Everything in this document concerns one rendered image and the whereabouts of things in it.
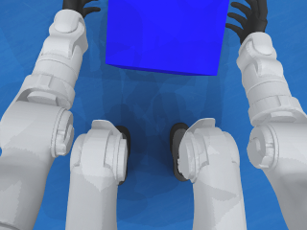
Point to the robot right hand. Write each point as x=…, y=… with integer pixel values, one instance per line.
x=256, y=21

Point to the carton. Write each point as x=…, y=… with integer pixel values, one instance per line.
x=180, y=37

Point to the robot right upper arm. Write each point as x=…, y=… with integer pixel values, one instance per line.
x=280, y=151

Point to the robot right shin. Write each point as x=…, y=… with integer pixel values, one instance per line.
x=210, y=122

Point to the right robot forearm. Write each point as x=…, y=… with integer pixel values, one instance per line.
x=268, y=93

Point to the robot left foot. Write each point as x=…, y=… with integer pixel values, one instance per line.
x=126, y=136

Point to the robot left upper arm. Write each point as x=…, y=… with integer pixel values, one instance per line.
x=32, y=136

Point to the robot left hand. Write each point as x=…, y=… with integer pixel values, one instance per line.
x=78, y=6

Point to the left robot forearm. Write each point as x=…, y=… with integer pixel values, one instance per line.
x=58, y=65

